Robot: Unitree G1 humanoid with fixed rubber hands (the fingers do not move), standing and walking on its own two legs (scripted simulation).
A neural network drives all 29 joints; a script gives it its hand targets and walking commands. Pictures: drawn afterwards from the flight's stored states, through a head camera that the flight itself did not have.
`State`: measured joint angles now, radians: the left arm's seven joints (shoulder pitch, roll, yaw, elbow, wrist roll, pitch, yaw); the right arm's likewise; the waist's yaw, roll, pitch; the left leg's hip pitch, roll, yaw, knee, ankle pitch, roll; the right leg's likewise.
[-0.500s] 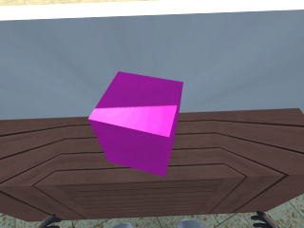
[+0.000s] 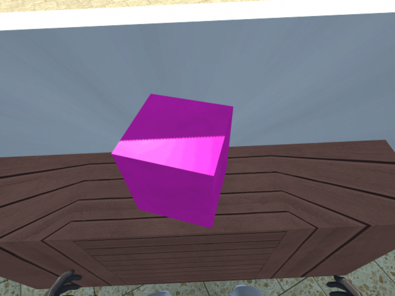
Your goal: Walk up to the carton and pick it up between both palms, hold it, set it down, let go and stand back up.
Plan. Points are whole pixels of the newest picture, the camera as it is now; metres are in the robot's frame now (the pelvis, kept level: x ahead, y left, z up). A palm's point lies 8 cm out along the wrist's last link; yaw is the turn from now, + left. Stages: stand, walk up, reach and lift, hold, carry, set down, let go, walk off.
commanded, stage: walk up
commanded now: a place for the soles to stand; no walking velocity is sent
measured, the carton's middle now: (181, 162) +0.44 +0.05 -0.02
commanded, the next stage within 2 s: stand in 0.06 s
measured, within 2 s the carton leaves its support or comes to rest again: neither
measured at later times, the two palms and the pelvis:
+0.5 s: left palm out of the picture +0.15 +0.30 -0.09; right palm out of the picture +0.13 -0.30 -0.09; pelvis +0.01 +0.01 +0.00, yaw -1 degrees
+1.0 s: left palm (67, 283) +0.18 +0.26 -0.04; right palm out of the picture +0.13 -0.26 -0.05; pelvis +0.01 -0.02 +0.02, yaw -1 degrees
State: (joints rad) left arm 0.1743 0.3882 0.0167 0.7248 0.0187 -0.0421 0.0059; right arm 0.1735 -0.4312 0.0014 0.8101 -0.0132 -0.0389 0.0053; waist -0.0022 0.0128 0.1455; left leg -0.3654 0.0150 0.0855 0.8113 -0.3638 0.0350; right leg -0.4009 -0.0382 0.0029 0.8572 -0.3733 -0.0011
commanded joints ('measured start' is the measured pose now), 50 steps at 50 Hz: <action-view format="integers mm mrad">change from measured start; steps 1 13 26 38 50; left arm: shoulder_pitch -69 -88 -149 -115 -148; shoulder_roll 259 243 99 134 219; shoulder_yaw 63 65 124 130 188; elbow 32 18 -439 -404 -382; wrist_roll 3 -4 7 -27 -104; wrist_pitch -9 -9 265 212 115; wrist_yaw -5 -5 8 -46 -119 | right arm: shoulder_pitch -11 -3 -38 7 169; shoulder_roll -183 -190 -3 114 306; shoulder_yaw -76 -81 -219 -168 26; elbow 14 29 31 -236 -522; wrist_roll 20 9 -30 -34 13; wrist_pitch -13 -16 -338 -321 -238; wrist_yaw -1 0 6 -74 -145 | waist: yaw -21 -16 -21 29 70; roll -188 -183 -112 -56 -181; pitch -157 -147 -256 -112 -76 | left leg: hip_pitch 103 43 101 84 256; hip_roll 33 70 21 -13 -59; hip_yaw -94 -146 -28 20 34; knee -142 -214 -227 -343 -291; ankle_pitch -91 -97 146 113 100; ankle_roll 12 20 -30 -12 -14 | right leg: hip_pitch -69 -38 216 317 111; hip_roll -147 -114 41 50 -90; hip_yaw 305 253 -12 23 186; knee -419 -372 -273 -367 -570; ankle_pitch -113 -122 257 234 -133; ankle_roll -124 -93 -24 -9 -28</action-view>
